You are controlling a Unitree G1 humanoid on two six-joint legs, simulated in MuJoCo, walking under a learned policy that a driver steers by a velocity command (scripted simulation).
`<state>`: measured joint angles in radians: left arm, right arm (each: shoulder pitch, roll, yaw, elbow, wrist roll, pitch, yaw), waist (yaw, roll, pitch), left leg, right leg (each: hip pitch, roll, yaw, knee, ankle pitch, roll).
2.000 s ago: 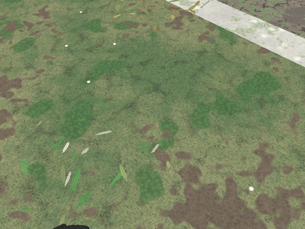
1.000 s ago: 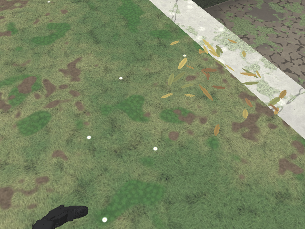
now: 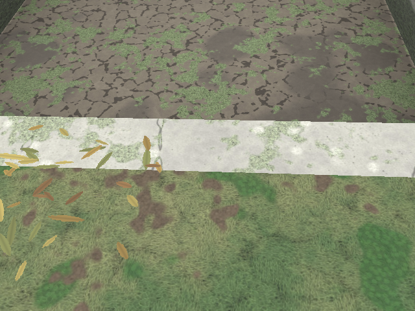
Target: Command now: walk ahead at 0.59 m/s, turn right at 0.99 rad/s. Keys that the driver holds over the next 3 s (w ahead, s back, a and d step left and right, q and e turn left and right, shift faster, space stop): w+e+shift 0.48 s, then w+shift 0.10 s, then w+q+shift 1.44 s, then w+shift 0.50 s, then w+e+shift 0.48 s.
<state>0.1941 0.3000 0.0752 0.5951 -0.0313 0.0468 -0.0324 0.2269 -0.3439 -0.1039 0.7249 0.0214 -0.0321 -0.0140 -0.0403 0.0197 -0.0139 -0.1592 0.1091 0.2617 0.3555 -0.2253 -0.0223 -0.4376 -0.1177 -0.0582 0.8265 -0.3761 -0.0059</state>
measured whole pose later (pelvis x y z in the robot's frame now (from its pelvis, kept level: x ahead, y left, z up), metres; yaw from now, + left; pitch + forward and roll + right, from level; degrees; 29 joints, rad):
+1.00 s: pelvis +0.65 -0.36 -0.01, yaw -24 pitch +2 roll +0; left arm 0.20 0.27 0.02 0.75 0.04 -0.07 0.00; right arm 0.40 -0.30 -0.05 0.82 -0.01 -0.04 0.02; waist -0.05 0.03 0.02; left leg -0.40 0.04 -0.04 1.24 -0.30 0.08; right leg -0.33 -0.02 -0.08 0.58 -0.27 -0.02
